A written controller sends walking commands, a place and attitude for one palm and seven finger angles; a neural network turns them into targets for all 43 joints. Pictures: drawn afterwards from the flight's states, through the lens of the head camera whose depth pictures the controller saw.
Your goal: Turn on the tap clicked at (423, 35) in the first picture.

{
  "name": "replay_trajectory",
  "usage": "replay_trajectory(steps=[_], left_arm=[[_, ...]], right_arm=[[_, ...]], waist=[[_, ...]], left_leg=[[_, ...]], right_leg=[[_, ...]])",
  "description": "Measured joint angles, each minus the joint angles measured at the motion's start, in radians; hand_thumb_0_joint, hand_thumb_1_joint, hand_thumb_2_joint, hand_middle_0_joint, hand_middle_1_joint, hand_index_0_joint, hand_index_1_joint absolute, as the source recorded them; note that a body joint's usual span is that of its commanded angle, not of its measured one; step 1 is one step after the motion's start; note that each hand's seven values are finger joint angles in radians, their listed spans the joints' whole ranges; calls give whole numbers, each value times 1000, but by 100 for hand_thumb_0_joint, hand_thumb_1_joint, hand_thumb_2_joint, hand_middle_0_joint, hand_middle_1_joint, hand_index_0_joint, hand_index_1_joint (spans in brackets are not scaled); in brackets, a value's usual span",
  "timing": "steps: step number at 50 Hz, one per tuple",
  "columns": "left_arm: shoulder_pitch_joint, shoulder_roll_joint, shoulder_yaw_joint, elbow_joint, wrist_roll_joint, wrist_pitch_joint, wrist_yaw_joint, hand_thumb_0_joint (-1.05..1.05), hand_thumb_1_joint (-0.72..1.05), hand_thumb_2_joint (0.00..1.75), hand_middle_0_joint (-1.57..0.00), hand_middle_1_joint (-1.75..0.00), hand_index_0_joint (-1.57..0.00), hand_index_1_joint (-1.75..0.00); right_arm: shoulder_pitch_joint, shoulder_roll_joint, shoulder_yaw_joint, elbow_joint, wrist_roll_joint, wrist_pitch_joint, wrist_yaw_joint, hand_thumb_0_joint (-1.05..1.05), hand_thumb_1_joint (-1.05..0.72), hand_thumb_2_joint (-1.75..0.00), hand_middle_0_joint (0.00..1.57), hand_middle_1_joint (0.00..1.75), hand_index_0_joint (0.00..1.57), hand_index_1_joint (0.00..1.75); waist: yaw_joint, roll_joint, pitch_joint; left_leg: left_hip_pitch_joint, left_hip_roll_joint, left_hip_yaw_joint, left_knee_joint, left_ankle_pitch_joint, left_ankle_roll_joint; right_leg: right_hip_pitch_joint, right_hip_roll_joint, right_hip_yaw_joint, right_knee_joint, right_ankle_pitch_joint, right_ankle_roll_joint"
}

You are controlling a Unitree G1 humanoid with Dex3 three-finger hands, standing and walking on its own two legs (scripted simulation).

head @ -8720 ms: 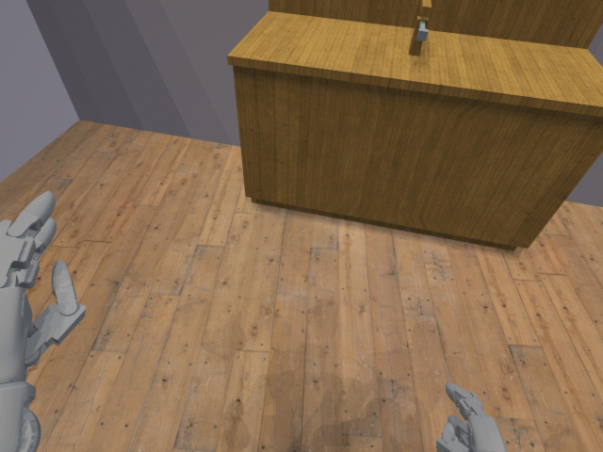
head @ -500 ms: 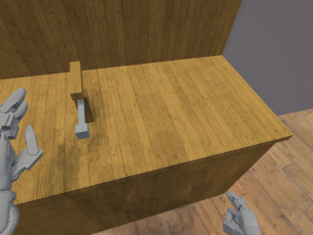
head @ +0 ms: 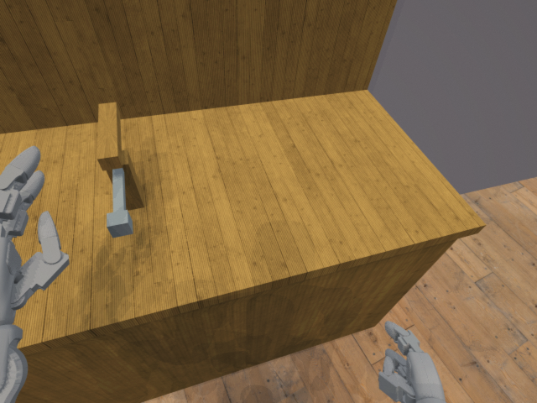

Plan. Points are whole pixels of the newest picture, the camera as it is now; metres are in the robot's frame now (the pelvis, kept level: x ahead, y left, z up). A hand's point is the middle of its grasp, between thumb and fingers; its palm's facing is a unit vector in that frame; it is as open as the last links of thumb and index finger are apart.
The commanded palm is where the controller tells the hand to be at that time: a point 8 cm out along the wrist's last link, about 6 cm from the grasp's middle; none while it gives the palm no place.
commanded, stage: shuffle to correct the standing spot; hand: left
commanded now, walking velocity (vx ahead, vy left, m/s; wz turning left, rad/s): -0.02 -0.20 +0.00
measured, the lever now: (120, 223) +0.33 +0.25 +0.08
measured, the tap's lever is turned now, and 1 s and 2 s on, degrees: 0 0 0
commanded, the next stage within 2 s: none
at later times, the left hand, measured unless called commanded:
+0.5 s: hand (131, 262) +0.23 +0.18 +0.16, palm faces +0.32 -0.87 -0.37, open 7.4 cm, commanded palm +0.17 +0.22 +0.17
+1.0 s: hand (134, 263) +0.22 +0.18 +0.16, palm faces +0.33 -0.86 -0.38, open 7.4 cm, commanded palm +0.17 +0.22 +0.17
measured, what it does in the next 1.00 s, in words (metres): shifts its weight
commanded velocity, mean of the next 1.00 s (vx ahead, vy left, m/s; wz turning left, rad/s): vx -0.03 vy -0.20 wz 0.00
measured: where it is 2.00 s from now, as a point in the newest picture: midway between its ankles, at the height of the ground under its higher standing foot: outside the picture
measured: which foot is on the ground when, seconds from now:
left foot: down 0.00-1.00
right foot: down 0.00-1.00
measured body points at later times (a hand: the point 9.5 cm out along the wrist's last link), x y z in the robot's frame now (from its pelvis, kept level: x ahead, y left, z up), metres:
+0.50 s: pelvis +0.00 -0.06 -0.01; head +0.03 -0.05 +0.44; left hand +0.20 +0.22 +0.18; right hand +0.17 -0.30 -0.08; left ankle +0.02 +0.09 -0.74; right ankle +0.02 -0.10 -0.74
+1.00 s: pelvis +0.01 -0.06 -0.01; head +0.03 -0.05 +0.44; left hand +0.20 +0.22 +0.18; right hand +0.18 -0.30 -0.09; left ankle +0.02 +0.09 -0.74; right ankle +0.02 -0.10 -0.74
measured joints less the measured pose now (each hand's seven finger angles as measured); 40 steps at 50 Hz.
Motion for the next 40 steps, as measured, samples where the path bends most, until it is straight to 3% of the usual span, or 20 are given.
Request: replay_trajectory(steps=[14, 21, 27, 34, 40], left_arm=[[37, 11, 7, -30, -24, 26, -16, 1, 89, 90, -21, -31, -21, -30], [51, 12, 7, -44, -35, 37, -10, 1, 89, 90, -21, -31, -21, -30], [68, 22, 10, -59, -41, 36, -8, 1, 88, 90, -21, -31, -22, -30], [70, 43, 27, -65, -36, 33, -16, 1, 88, 90, -21, -31, -22, -30], [77, 41, 26, -68, -39, 39, -21, 1, 89, 90, -21, -31, -22, -30]], right_arm=[[6, -21, -17, -6, -2, 11, -7, 1, -91, -90, 20, 30, 21, 30], [15, -43, -35, 5, 3, 15, -14, 1, -91, -90, 20, 30, 20, 30], [27, -48, -42, 12, 4, 20, -19, 1, -91, -90, 20, 30, 20, 30], [25, -39, -40, 4, 0, 25, -19, 1, -91, -90, 20, 30, 20, 30], [11, -33, -34, -7, 4, 28, -12, 1, -91, -90, 20, 30, 20, 30]], waist=[[-1, 21, -4], [-18, 28, -13], [-31, 21, -19], [-29, 19, -5], [-26, 29, 3]], left_leg=[[-46, 58, -17, 60, -27, -50], [-71, 82, -28, 100, -50, -65], [-72, 88, -32, 113, -63, -72], [-61, 92, -31, 101, -58, -87], [-71, 98, -37, 124, -68, -80]], right_leg=[[-32, 57, -15, 23, -10, -53], [-49, 81, -25, 47, -26, -78], [-54, 87, -29, 66, -44, -85], [-51, 89, -28, 71, -49, -76], [-53, 96, -34, 77, -51, -92]])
